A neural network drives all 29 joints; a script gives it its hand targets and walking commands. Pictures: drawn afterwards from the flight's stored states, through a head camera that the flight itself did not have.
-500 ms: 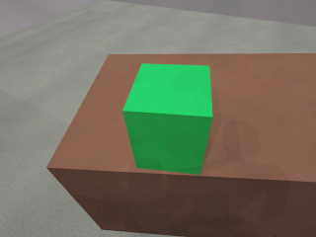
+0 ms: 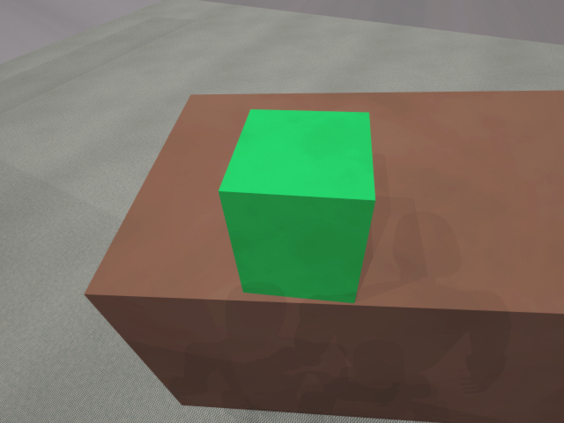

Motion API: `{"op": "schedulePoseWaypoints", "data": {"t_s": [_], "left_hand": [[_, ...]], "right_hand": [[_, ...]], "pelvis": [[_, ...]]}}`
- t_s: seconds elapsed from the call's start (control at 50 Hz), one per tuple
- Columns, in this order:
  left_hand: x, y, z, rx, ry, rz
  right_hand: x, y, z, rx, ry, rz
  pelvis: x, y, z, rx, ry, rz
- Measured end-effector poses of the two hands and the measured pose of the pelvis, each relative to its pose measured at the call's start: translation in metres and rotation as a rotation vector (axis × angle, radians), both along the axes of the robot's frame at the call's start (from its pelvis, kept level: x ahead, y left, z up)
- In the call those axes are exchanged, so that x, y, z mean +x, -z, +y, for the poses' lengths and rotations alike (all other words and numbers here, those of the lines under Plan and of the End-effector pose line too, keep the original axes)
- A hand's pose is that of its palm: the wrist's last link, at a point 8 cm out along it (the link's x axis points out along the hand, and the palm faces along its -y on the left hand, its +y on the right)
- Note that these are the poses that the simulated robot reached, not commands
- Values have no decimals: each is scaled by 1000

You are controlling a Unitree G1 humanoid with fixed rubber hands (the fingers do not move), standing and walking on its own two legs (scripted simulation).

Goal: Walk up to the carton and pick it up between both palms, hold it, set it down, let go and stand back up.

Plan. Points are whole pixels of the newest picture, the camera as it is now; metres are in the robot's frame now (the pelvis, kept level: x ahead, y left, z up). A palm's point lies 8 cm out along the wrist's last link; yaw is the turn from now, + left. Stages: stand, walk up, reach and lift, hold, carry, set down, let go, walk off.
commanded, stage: stand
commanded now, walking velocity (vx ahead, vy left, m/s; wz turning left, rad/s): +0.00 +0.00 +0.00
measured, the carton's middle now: (302, 207) +0.46 +0.00 +0.05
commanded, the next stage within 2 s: none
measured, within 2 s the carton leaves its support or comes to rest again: neither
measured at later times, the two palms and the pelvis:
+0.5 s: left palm out of the picture +0.07 +0.30 -0.10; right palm out of the picture +0.07 -0.30 -0.11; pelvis +0.00 -0.01 +0.00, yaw +0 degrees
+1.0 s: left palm out of the picture +0.09 +0.29 -0.10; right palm out of the picture +0.07 -0.31 -0.12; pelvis +0.01 -0.01 +0.00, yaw -1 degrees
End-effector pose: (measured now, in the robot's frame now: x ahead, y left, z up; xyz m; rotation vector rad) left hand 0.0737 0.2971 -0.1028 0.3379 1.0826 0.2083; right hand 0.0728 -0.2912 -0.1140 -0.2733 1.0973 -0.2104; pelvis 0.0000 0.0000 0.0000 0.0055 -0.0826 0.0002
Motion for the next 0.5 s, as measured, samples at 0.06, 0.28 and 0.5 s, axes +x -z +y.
{"op": "schedulePoseWaypoints", "data": {"t_s": [0.06,0.28,0.5], "left_hand": [[-3,0,0,2,-1,11],[-5,0,1,11,-6,25],[-3,1,-1,14,-12,39]], "right_hand": [[-2,1,-1,-1,2,6],[-8,2,-8,-10,9,31],[-6,1,-14,-18,14,40]], "pelvis": [[-1,0,-1,1,2,-1],[-3,0,-3,1,3,2],[0,-1,-6,0,7,8]]}}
